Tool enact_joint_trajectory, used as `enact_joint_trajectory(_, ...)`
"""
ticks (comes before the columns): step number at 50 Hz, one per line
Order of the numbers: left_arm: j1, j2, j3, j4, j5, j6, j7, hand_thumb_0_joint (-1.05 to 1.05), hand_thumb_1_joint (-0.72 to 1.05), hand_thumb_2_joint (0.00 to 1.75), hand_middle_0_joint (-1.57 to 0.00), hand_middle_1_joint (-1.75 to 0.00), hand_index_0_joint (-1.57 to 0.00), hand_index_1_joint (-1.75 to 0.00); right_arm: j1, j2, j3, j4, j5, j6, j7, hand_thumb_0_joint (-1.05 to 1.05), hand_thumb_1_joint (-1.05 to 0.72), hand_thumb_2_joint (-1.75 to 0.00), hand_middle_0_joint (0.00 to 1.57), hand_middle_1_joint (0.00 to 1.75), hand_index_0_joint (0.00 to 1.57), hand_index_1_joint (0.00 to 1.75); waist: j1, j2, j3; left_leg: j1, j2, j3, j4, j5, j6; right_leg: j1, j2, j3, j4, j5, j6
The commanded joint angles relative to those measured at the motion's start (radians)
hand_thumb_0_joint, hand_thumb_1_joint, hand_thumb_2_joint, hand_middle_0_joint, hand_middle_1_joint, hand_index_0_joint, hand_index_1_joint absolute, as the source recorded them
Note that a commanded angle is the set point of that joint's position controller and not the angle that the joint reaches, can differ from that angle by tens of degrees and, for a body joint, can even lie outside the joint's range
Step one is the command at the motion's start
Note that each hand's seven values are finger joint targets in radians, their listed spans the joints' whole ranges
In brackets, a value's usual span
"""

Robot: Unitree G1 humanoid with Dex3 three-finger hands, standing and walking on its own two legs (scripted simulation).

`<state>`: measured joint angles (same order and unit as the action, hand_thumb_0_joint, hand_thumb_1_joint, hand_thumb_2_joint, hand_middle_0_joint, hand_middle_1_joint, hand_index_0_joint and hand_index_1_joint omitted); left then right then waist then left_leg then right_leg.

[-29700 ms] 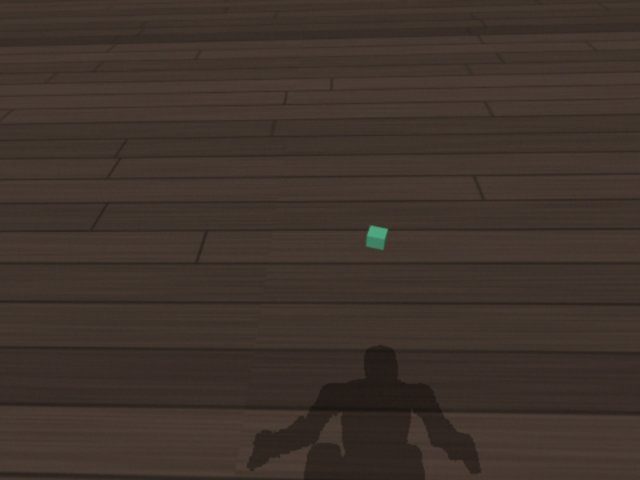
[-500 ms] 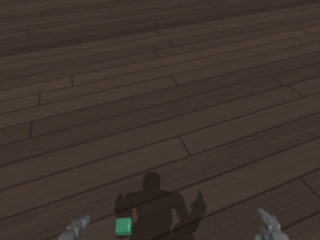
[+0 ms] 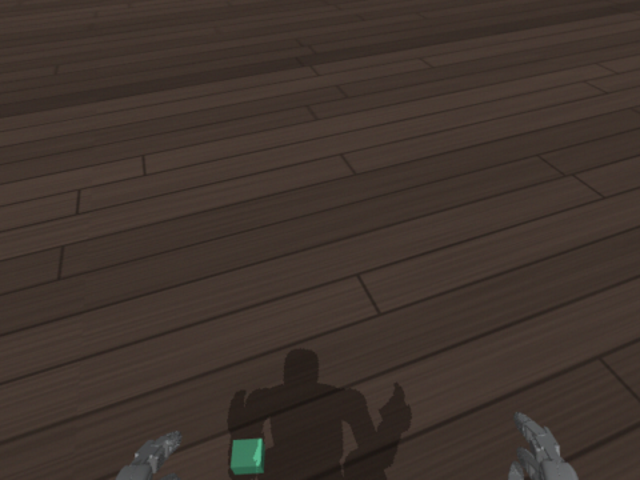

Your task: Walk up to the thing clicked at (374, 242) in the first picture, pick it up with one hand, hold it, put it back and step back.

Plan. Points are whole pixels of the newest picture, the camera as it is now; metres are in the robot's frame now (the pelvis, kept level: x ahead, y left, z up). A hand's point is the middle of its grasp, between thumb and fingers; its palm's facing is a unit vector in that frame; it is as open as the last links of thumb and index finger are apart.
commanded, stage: home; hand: left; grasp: from above
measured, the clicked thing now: (248, 456) +0.40 +0.23 -0.68
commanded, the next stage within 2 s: stand in 0.86 s
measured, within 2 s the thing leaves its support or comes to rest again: neither
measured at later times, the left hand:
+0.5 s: hand out of the picture +0.16 +0.18 -0.04, palm faces +0.04 -0.98 -0.21, open 7.4 cm
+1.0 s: hand out of the picture +0.16 +0.18 -0.05, palm faces +0.02 -0.97 -0.26, open 7.4 cm
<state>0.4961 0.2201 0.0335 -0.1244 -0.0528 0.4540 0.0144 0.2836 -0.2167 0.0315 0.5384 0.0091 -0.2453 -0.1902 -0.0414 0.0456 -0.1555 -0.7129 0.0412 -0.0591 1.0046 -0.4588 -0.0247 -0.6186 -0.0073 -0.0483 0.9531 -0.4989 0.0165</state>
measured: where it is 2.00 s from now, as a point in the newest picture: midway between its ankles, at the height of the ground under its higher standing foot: outside the picture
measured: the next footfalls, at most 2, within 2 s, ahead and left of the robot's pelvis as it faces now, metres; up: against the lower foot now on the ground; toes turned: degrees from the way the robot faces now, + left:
none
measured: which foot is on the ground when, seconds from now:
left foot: down 0.00-1.00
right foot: down 0.00-1.00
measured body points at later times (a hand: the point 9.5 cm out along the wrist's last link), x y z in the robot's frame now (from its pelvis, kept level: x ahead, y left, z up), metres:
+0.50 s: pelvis +0.00 +0.00 +0.00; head +0.01 +0.00 +0.45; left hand +0.16 +0.23 -0.03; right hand +0.15 -0.24 -0.06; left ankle +0.02 +0.13 -0.68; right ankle -0.01 -0.13 -0.68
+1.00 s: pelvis -0.01 +0.00 +0.00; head +0.01 +0.00 +0.45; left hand +0.16 +0.23 -0.03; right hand +0.15 -0.25 -0.07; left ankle +0.02 +0.13 -0.68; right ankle -0.01 -0.13 -0.68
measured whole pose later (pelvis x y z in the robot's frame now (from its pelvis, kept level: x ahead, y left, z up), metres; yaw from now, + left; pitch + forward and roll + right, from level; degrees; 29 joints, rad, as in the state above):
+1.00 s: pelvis -0.01 +0.00 +0.00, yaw +0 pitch +7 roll -2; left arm 0.42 0.24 0.00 0.00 -0.01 0.33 0.03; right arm 0.26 -0.23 0.01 0.59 -0.04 -0.21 -0.16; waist -0.02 0.03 -0.09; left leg -0.66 0.03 -0.06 0.99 -0.44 -0.02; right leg -0.57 -0.02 -0.05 0.95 -0.49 0.01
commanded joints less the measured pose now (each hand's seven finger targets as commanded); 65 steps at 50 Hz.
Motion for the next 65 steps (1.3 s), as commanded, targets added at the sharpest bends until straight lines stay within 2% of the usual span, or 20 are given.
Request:
enact_joint_trajectory(1,-0.018,0.102,0.052,-0.183,0.007,-0.048,0.011,0.0,0.9,0.9,-0.2,-0.3,-0.2,-0.3,-0.065,-0.121,-0.051,-0.153,-0.003,-0.057,-0.015,0.0,-0.9,-0.9,0.2,0.3,0.2,0.3,0.0,-0.003,-0.076,0.142,-0.035,0.027,-0.145,0.197,0.036,-0.002,0.031,-0.015,-0.167,0.218,-0.01)
enact_joint_trajectory(7,-0.042,0.12,0.068,-0.218,0.005,-0.05,0.012,0.0,0.9,0.9,-0.2,-0.3,-0.2,-0.3,-0.06,-0.124,-0.054,-0.154,-0.005,-0.054,-0.014,0.0,-0.9,-0.9,0.2,0.3,0.2,0.3,0.004,0.022,-0.077,0.143,-0.033,0.022,-0.16,0.17,0.034,-0.001,0.032,-0.017,-0.165,0.189,-0.014)
enact_joint_trajectory(15,-0.003,0.095,0.046,-0.181,0.006,-0.046,0.011,0.0,0.9,0.9,-0.2,-0.3,-0.2,-0.3,-0.064,-0.123,-0.052,-0.158,-0.005,-0.052,-0.012,0.0,-0.9,-0.9,0.2,0.3,0.2,0.3,0.003,0.003,-0.077,0.138,-0.029,0.015,-0.165,0.161,0.034,-0.003,0.036,-0.022,-0.159,0.176,-0.017)
enact_joint_trajectory(20,-0.041,0.132,0.072,-0.235,0.006,-0.049,0.016,0.0,0.9,0.9,-0.2,-0.3,-0.2,-0.3,-0.058,-0.124,-0.055,-0.156,-0.004,-0.049,-0.013,0.0,-0.9,-0.9,0.2,0.3,0.2,0.3,0.007,0.02,-0.083,0.144,-0.029,0.02,-0.159,0.181,0.033,-0.008,0.034,-0.019,-0.158,0.192,-0.017)
enact_joint_trajectory(21,0.003,0.092,0.043,-0.163,0.009,-0.043,0.014,0.0,0.9,0.9,-0.2,-0.3,-0.2,-0.3,-0.061,-0.122,-0.051,-0.161,-0.005,-0.05,-0.013,0.0,-0.9,-0.9,0.2,0.3,0.2,0.3,-0.004,-0.005,-0.071,0.138,-0.029,0.019,-0.157,0.176,0.034,-0.011,0.035,-0.02,-0.16,0.188,-0.015)
enact_joint_trajectory(24,-0.036,0.116,0.063,-0.212,0.004,-0.045,0.014,0.0,0.9,0.9,-0.2,-0.3,-0.2,-0.3,-0.061,-0.125,-0.053,-0.159,-0.004,-0.051,-0.013,0.0,-0.9,-0.9,0.2,0.3,0.2,0.3,0.003,0.001,-0.079,0.138,-0.03,0.024,-0.155,0.173,0.036,-0.007,0.032,-0.016,-0.165,0.186,-0.015)
enact_joint_trajectory(28,-0.005,0.093,0.044,-0.168,0.009,-0.039,0.013,0.0,0.9,0.9,-0.2,-0.3,-0.2,-0.3,-0.065,-0.12,-0.05,-0.167,-0.004,-0.051,-0.013,0.0,-0.9,-0.9,0.2,0.3,0.2,0.3,0.002,-0.005,-0.06,0.121,-0.033,0.026,-0.159,0.14,0.037,-0.018,0.031,-0.015,-0.171,0.158,-0.015)
enact_joint_trajectory(38,-0.044,0.125,0.072,-0.235,0.001,-0.052,0.014,0.0,0.9,0.9,-0.2,-0.3,-0.2,-0.3,-0.062,-0.121,-0.054,-0.165,-0.003,-0.052,-0.015,0.0,-0.9,-0.9,0.2,0.3,0.2,0.3,0.008,0.009,-0.081,0.121,-0.036,0.032,-0.148,0.143,0.036,-0.013,0.028,-0.012,-0.172,0.162,-0.013)
enact_joint_trajectory(40,-0.004,0.097,0.044,-0.168,0.005,-0.043,0.013,0.0,0.9,0.9,-0.2,-0.3,-0.2,-0.3,-0.066,-0.123,-0.052,-0.171,0.0,-0.05,-0.016,0.0,-0.9,-0.9,0.2,0.3,0.2,0.3,-0.004,-0.031,-0.057,0.116,-0.036,0.036,-0.143,0.145,0.04,-0.021,0.029,-0.01,-0.178,0.167,-0.009)
enact_joint_trajectory(42,-0.035,0.128,0.072,-0.225,0.004,-0.051,0.017,0.0,0.9,0.9,-0.2,-0.3,-0.2,-0.3,-0.058,-0.121,-0.055,-0.162,-0.002,-0.05,-0.017,0.0,-0.9,-0.9,0.2,0.3,0.2,0.3,0.001,0.004,-0.088,0.13,-0.038,0.038,-0.141,0.148,0.038,-0.011,0.026,-0.005,-0.178,0.172,-0.012)
enact_joint_trajectory(44,-0.031,0.131,0.065,-0.223,0.007,-0.051,0.017,0.0,0.9,0.9,-0.2,-0.3,-0.2,-0.3,-0.064,-0.127,-0.056,-0.163,-0.003,-0.049,-0.016,0.0,-0.9,-0.9,0.2,0.3,0.2,0.3,0.002,-0.003,-0.073,0.127,-0.036,0.036,-0.143,0.148,0.038,-0.013,0.027,-0.008,-0.174,0.168,-0.013)
enact_joint_trajectory(46,0.019,0.083,0.032,-0.165,0.0,-0.04,0.012,0.0,0.9,0.9,-0.2,-0.3,-0.2,-0.3,-0.063,-0.12,-0.051,-0.166,-0.001,-0.047,-0.014,0.0,-0.9,-0.9,0.2,0.3,0.2,0.3,-0.004,-0.031,-0.078,0.117,-0.036,0.031,-0.138,0.16,0.04,-0.013,0.03,-0.013,-0.173,0.186,-0.01)
enact_joint_trajectory(47,-0.008,0.103,0.051,-0.197,-0.002,-0.041,0.013,0.0,0.9,0.9,-0.2,-0.3,-0.2,-0.3,-0.066,-0.122,-0.052,-0.167,-0.002,-0.047,-0.014,0.0,-0.9,-0.9,0.2,0.3,0.2,0.3,0.003,-0.019,-0.067,0.106,-0.038,0.032,-0.141,0.144,0.04,-0.012,0.029,-0.014,-0.174,0.17,-0.01)
enact_joint_trajectory(48,-0.318,0.205,0.051,0.154,0.124,-0.262,0.052,0.0,0.9,0.9,-0.2,-0.3,-0.2,-0.3,-0.111,-0.231,-0.089,0.077,-0.112,0.063,0.046,0.0,-0.9,-0.9,0.2,0.3,0.2,0.3,0.072,-0.085,0.148,0.116,-0.013,-0.011,-0.212,0.32,0.079,0.195,-0.056,0.052,-0.216,0.169,-0.047)
enact_joint_trajectory(49,-0.214,0.231,0.077,0.318,0.127,-0.331,0.046,0.0,0.9,0.9,-0.2,-0.3,-0.2,-0.3,-0.125,-0.242,-0.11,0.085,-0.113,0.104,0.082,0.0,-0.9,-0.9,0.2,0.3,0.2,0.3,0.074,-0.164,0.071,0.181,-0.026,0.028,-0.188,0.294,0.091,0.199,-0.084,0.148,-0.281,0.152,-0.081)
enact_joint_trajectory(50,-0.205,0.238,0.071,0.361,0.122,-0.362,0.039,0.0,0.9,0.9,-0.2,-0.3,-0.2,-0.3,-0.128,-0.235,-0.114,0.065,-0.118,0.125,0.099,0.0,-0.9,-0.9,0.2,0.3,0.2,0.3,0.049,-0.168,0.076,0.208,-0.029,0.015,-0.201,0.265,0.091,0.143,-0.085,0.197,-0.312,0.133,-0.111)
enact_joint_trajectory(51,-0.217,0.243,0.058,0.406,0.124,-0.388,0.034,0.0,0.9,0.9,-0.2,-0.3,-0.2,-0.3,-0.123,-0.238,-0.109,0.081,-0.111,0.135,0.12,0.0,-0.9,-0.9,0.2,0.3,0.2,0.3,0.052,-0.1,0.05,0.265,-0.029,0.001,-0.22,0.273,0.093,0.191,-0.088,0.187,-0.283,0.182,-0.101)
enact_joint_trajectory(54,-0.268,0.222,0.06,0.535,0.107,-0.408,0.024,0.0,0.9,0.9,-0.2,-0.3,-0.2,-0.3,-0.119,-0.221,-0.11,0.157,-0.063,0.146,0.166,0.0,-0.9,-0.9,0.2,0.3,0.2,0.3,0.071,-0.069,0.019,0.34,-0.017,-0.005,-0.272,0.293,0.09,0.236,-0.082,0.136,-0.273,0.246,-0.066)
enact_joint_trajectory(58,-0.296,0.204,0.056,0.702,0.1,-0.433,0.027,0.0,0.9,0.9,-0.2,-0.3,-0.2,-0.3,-0.146,-0.228,-0.117,0.223,-0.062,0.169,0.177,0.0,-0.9,-0.9,0.2,0.3,0.2,0.3,0.08,-0.016,0.07,0.368,0.023,-0.072,-0.385,0.255,0.098,0.265,-0.059,0.088,-0.308,0.201,-0.036)
enact_joint_trajectory(65,-0.3,0.21,0.055,0.923,0.092,-0.461,0.026,0.0,0.9,0.9,-0.2,-0.3,-0.2,-0.3,-0.15,-0.24,-0.113,0.325,-0.056,0.198,0.163,0.0,-0.9,-0.9,0.2,0.3,0.2,0.3,0.071,-0.007,0.12,0.441,0.034,-0.079,-0.506,0.272,0.082,0.366,-0.069,0.084,-0.434,0.269,-0.037)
